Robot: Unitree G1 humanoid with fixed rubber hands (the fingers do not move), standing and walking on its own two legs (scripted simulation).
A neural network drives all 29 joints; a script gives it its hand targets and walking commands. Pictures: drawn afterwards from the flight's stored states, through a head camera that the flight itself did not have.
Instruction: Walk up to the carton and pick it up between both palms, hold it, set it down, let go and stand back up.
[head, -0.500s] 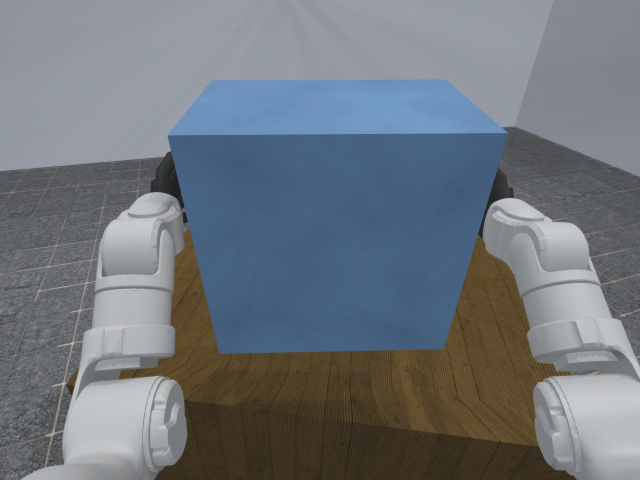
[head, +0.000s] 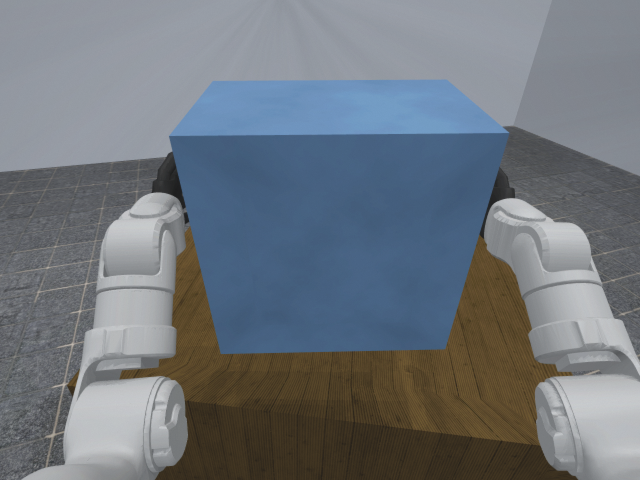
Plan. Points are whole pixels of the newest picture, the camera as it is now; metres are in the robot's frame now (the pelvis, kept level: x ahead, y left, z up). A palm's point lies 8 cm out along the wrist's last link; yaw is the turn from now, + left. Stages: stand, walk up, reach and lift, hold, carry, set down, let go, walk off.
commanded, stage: hold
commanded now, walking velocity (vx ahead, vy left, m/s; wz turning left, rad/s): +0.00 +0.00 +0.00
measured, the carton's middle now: (332, 218) +0.39 +0.00 +0.22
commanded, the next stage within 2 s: none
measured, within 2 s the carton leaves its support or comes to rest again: neither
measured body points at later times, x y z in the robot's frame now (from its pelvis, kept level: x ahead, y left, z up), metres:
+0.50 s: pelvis +0.00 +0.00 +0.00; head -0.08 +0.01 +0.44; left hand +0.38 +0.20 +0.25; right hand +0.38 -0.20 +0.25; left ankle +0.02 +0.11 -0.75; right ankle +0.02 -0.11 -0.75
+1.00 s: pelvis +0.01 +0.00 +0.00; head -0.07 +0.02 +0.44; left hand +0.38 +0.21 +0.25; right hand +0.39 -0.18 +0.25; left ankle +0.02 +0.11 -0.75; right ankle +0.02 -0.11 -0.75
